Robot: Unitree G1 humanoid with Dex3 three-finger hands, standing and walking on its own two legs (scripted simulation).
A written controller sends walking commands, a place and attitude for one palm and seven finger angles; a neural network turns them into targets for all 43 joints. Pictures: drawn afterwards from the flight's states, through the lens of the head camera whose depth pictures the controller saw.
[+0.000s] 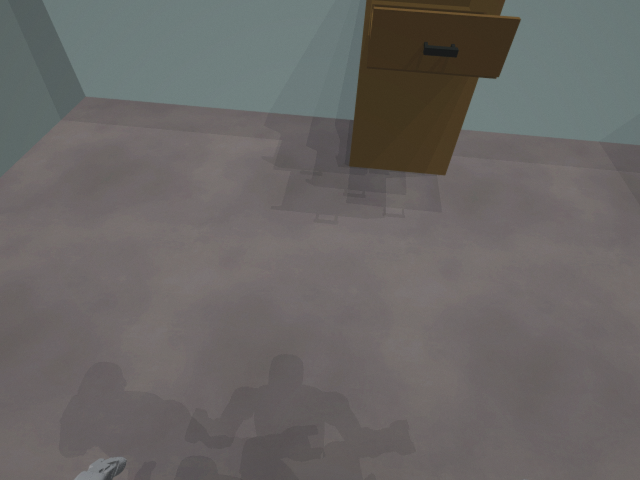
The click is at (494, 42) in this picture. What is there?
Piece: drawer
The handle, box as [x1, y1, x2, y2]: [423, 42, 458, 57]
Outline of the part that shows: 424,42 424,54 456,57 458,50 457,47 454,46 454,44 451,44 450,47 432,46 428,45 427,42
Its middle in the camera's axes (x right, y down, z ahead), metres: +0.38 -0.61 +1.23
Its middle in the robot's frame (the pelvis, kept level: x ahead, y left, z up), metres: +1.34 -0.32 -0.02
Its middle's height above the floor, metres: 0.74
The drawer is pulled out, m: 0.29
